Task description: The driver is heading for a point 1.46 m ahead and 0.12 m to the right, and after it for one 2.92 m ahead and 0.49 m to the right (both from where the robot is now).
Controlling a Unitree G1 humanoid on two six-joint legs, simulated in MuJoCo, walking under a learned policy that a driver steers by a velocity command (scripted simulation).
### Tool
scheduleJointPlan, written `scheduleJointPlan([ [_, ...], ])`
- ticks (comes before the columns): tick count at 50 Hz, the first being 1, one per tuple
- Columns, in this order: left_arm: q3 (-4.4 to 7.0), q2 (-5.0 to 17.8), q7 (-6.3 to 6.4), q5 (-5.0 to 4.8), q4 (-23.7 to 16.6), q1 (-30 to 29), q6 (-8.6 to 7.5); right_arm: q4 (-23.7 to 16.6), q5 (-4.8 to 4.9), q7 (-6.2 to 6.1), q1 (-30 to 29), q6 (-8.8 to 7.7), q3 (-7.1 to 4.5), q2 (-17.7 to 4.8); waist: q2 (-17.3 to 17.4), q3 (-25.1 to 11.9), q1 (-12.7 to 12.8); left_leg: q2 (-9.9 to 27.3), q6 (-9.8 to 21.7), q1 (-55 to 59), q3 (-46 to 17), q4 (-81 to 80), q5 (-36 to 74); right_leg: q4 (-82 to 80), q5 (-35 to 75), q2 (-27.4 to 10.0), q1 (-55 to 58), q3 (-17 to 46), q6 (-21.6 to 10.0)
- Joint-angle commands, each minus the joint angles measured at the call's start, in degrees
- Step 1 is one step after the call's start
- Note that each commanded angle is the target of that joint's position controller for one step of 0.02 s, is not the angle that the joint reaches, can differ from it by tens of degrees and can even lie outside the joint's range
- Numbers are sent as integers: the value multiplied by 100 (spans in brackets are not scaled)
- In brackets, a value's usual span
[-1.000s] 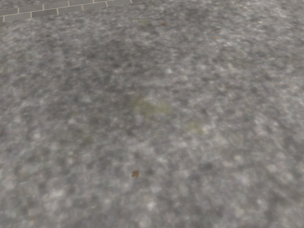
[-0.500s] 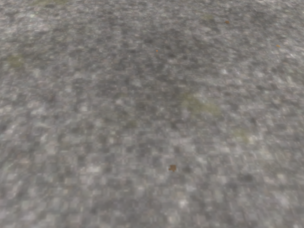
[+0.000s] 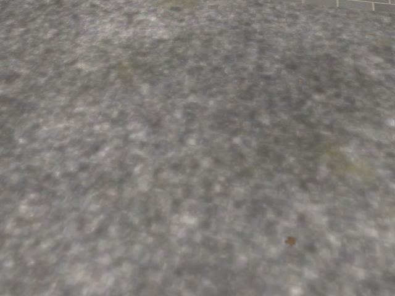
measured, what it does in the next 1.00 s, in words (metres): walks ahead: left foot, then right foot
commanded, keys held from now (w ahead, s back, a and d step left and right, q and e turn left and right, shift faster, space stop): w+q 0.10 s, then w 0.18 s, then w+e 0.72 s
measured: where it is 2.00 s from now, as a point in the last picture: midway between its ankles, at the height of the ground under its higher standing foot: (225, 180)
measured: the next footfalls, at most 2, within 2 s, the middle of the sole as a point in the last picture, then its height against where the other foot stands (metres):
left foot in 0.48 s outside the picture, level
right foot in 1.00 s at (227, 286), level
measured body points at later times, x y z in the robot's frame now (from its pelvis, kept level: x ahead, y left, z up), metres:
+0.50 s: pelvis +0.11 +0.05 -0.01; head +0.13 +0.06 +0.44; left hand +0.06 +0.33 -0.14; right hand +0.35 -0.16 -0.07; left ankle +0.14 +0.18 -0.74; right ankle +0.01 -0.12 -0.73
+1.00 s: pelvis +0.35 +0.04 -0.03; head +0.39 +0.03 +0.42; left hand +0.62 +0.22 -0.10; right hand +0.29 -0.24 -0.15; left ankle +0.15 +0.18 -0.73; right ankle +0.46 -0.05 -0.74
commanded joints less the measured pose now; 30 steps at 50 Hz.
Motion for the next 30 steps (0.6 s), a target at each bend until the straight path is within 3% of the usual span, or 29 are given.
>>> scheduleJointPlan([
  [1, 280, 1070, 37, 94, -320, 614, 26, -399, -77, 25, 298, -22, -1, -117, -1080, -919, 60, 116, 42, -1053, -46, 1605, -2018, -979, 889, -1924, 2024, 1601, -792],
  [2, 317, 1247, -8, 309, -316, 628, 15, -647, -30, 42, 210, -130, -136, -548, -1797, -553, 34, 72, -39, -2170, 239, 2467, -2433, -1386, -160, -2597, 1578, 2904, -1514],
  [3, 278, 984, -12, 245, -471, 344, -35, -586, -68, 58, 85, -186, -217, -924, -1255, -209, 20, 612, -152, -2445, 344, 3043, -1788, -1536, -1260, -2506, 1345, 2589, -1527],
  [4, 235, 782, 19, 146, -520, 180, -51, -508, -82, 80, 14, -188, -252, -980, -1026, -22, 46, 708, -235, -2555, 521, 3234, -1307, -1585, -1626, -2115, 1225, 2065, -1287],
  [6, 170, 687, 86, 41, -536, 274, -72, -391, -150, 147, 149, -190, -188, -684, -805, -51, 101, 826, -440, -2648, 750, 3855, -697, -1648, -1395, -1759, 1283, 1478, -1127],
  [9, 135, 658, 36, 110, -364, 836, -188, -463, -60, 233, -47, -363, -74, -360, -723, 93, 311, 971, -476, -2773, 983, 3839, -148, -1874, -1082, -1548, 1271, 932, -1225],
  [13, 153, 790, -66, 86, -250, 1133, -247, -607, -71, 255, -470, -518, -6, -287, -729, 246, 437, 1267, -477, -2862, 1243, 2738, 266, -2039, -534, -1627, 1520, 712, -1388],
  [16, 165, 936, -104, 12, -225, 1209, -217, -709, -59, 319, -830, -633, 88, -112, -820, 337, 559, 1338, -456, -2086, 1589, 1616, 395, -2021, -81, -1539, 1071, 400, -1367],
  [20, 175, 1082, -182, -88, -150, 1470, -158, -771, 52, 413, -922, -756, 60, -242, -945, 371, 533, 1127, -312, -1077, 1713, 632, -33, -1702, -209, -1665, 781, 604, -1388],
  [22, 166, 1089, -188, -139, -166, 1329, -98, -656, 83, 425, -460, -805, -24, -392, -900, 238, 132, 1023, -147, -150, 1739, -67, 271, -1334, -284, -1687, 597, 753, -1217],
  [23, 113, 938, -188, -111, -171, 1351, -88, -492, 70, 383, 16, -804, -117, -547, -780, -10, -96, 941, -55, 731, 1788, -261, 319, -858, 89, -1496, 325, 649, -1066],
  [24, -5, 593, -206, -42, -233, 1240, -114, -370, 20, 305, 795, -804, -233, -803, -463, -533, -520, 1480, 145, 1973, 1248, -352, 231, 410, 160, -1058, -275, 250, -770],
  [25, -195, -32, -213, 68, -507, 1397, -204, -357, -174, 245, 1520, -760, -367, -1448, 1162, -1385, -640, 3086, 729, 3707, -743, -544, -121, 2668, -1349, -308, -1999, -445, -340],
  [26, -94, 300, -163, -129, -514, 1522, -281, -241, -239, 300, 1751, -791, -351, -1329, 1463, -1460, -629, 3549, 1227, 3292, -2188, -1183, -1065, 3934, -2002, -186, -2708, 128, -316],
  [27, 48, 748, -155, -245, -502, 1355, -272, -245, -182, 348, 1397, -834, -208, -887, 1005, -797, -499, 3353, 1107, 2773, -1564, -1303, -1375, 4400, -1553, -483, -2970, 369, -408],
  [28, 70, 756, -168, -227, -505, 1163, -223, -274, -128, 375, 991, -848, -108, -567, 863, -382, -337, 3036, 919, 2308, -850, -1423, -1201, 4394, -1036, -652, -2998, 269, -441],
  [30, 103, 625, -188, -108, -445, 1089, -103, -253, -125, 395, 436, -868, -21, -279, 721, 77, -60, 2543, 701, 1591, 262, -1730, -162, 4082, -267, -877, -2703, 210, -357],
])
